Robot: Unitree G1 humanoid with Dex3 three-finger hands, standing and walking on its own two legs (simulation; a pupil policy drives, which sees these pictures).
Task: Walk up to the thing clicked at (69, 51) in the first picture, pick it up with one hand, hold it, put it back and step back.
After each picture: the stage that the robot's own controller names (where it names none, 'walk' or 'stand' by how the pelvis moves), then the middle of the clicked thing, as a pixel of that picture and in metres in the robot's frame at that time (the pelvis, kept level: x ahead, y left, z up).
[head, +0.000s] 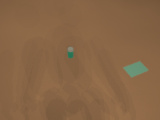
stand; (70, 52) +1.29 +0.13 -0.72
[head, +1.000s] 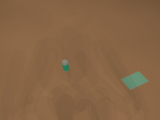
walk; (65, 65) +1.16 +0.26 -0.72
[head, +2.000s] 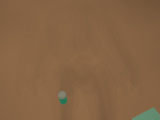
walk; (62, 97) +0.72 +0.23 -0.71
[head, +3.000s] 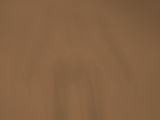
walk; out of the picture +0.48 +0.16 -0.70
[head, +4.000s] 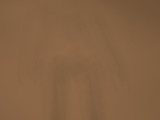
stand; out of the picture +0.44 +0.19 -0.72
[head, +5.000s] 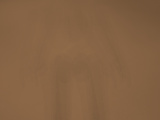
stand; out of the picture +0.41 +0.20 -0.72
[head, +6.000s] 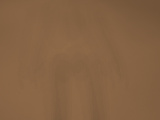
stand; out of the picture +0.42 +0.21 -0.72
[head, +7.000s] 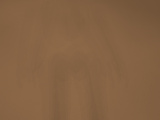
stand; out of the picture +0.40 +0.21 -0.73
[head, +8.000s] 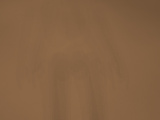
stand; out of the picture +0.41 +0.21 -0.73
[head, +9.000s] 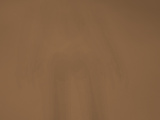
stand; out of the picture +0.40 +0.21 -0.73
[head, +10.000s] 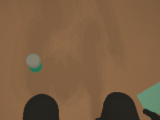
go down; (34, 63) +0.49 +0.20 -0.38
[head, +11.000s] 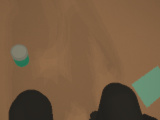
go down; (20, 56) +0.50 +0.21 -0.31
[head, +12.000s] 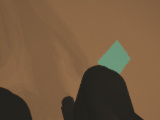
close in; out of the picture +0.49 +0.26 -0.23
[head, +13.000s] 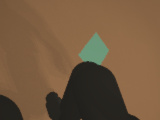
close; out of the picture +0.48 +0.28 -0.23
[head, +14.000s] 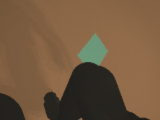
lift; out of the picture +0.46 +0.25 -0.24
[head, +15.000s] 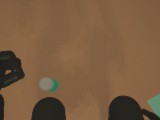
lift; (49, 84) +0.42 +0.17 -0.38
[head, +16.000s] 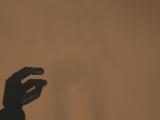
close; out of the picture +0.36 +0.14 -0.67
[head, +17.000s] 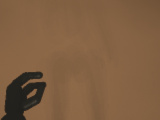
hold; out of the picture +0.38 +0.15 -0.67
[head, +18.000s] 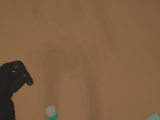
crouch; (51, 113) +0.40 +0.15 -0.60
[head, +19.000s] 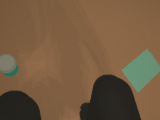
lower; (8, 66) +0.44 +0.18 -0.28
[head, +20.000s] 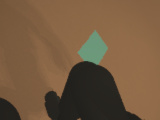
lower; out of the picture +0.42 +0.22 -0.24
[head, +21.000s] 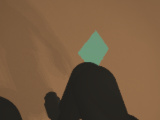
lower; out of the picture +0.42 +0.23 -0.24
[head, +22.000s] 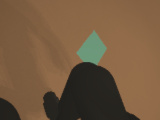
lower; out of the picture +0.42 +0.23 -0.24
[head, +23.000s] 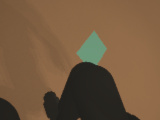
lower; out of the picture +0.42 +0.22 -0.24
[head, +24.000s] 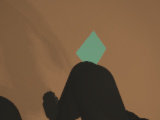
open; out of the picture +0.42 +0.23 -0.24
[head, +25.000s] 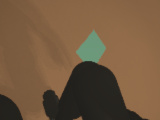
rise; out of the picture +0.33 +0.20 -0.26
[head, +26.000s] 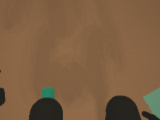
walk; (48, 99) +0.34 +0.16 -0.42
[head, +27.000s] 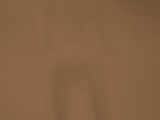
stand; out of the picture +0.27 +0.15 -0.68
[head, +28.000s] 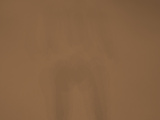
stand; out of the picture +0.28 +0.16 -0.69
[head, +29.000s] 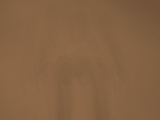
stand; out of the picture +0.28 +0.15 -0.73
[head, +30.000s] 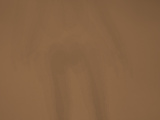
walk; out of the picture +0.32 +0.13 -0.72
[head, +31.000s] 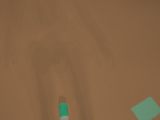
walk; (63, 112) +0.46 +0.09 -0.73
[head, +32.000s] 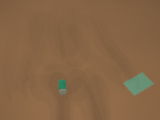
walk; (62, 87) +0.75 +0.25 -0.72
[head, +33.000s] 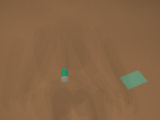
stand; (64, 75) +0.95 +0.18 -0.73
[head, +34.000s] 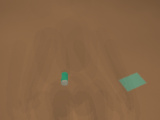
stand; (64, 78) +0.96 +0.18 -0.75
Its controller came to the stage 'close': yes
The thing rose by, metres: 0.01
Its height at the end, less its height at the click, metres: -0.02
